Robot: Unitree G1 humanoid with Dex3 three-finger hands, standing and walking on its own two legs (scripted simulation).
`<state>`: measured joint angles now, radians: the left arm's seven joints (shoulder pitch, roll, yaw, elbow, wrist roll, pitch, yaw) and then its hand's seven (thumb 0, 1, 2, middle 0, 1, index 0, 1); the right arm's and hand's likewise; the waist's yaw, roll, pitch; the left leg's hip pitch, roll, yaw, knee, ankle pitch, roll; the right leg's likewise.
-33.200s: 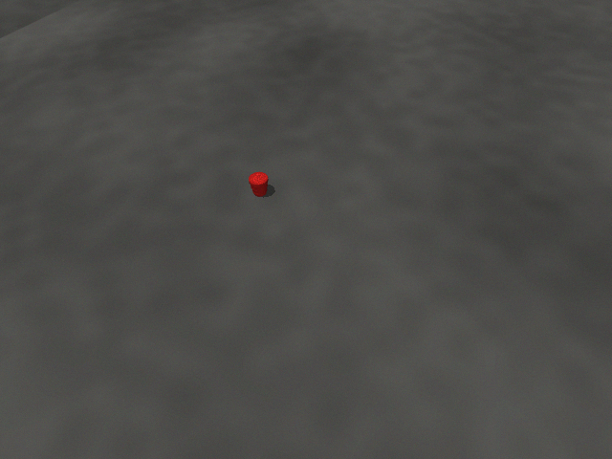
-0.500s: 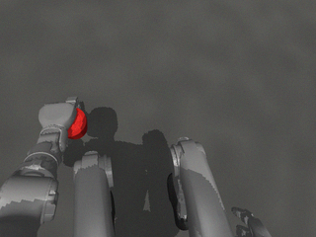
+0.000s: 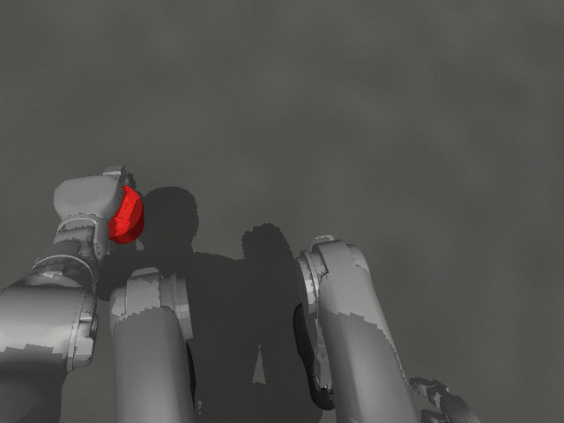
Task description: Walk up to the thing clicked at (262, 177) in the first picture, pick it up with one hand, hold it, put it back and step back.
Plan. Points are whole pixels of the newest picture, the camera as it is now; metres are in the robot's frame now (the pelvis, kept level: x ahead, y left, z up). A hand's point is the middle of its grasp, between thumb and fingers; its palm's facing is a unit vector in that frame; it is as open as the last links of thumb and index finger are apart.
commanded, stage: lower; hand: left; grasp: from above
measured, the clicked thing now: (119, 219) +0.43 +0.20 -0.23
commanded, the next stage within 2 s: rest in 0.06 s
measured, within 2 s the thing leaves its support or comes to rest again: rests again in 0.58 s
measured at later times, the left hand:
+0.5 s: hand (118, 217) +0.44 +0.20 -0.24, palm faces -0.48 -0.07 -0.88, open 11.5 cm
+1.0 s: hand (120, 215) +0.45 +0.20 -0.26, palm faces -0.44 -0.11 -0.89, open 11.5 cm
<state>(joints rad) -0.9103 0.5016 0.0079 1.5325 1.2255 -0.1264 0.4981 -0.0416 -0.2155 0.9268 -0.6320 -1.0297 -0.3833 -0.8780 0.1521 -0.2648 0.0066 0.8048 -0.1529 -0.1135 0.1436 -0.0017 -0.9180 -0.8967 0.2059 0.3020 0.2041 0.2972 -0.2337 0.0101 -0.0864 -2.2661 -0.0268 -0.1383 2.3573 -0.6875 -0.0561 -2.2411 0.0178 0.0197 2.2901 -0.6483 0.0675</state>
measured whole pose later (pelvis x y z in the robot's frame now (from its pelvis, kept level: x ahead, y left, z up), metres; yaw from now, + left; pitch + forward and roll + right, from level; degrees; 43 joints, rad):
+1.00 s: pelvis +0.01 +0.01 -0.05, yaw -4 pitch +30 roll -9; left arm -0.98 0.66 0.15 1.79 1.32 -0.19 0.73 -0.03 -0.18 0.86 -0.65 -0.99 -0.39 -0.85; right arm 0.13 -0.30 0.08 0.83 -0.28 -0.21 0.32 0.00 -0.91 -0.89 0.20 0.30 0.20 0.30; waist -0.34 -0.02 0.03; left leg -2.35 -0.03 -0.21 2.54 -0.73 -0.06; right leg -2.30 0.05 -0.03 2.41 -0.66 0.09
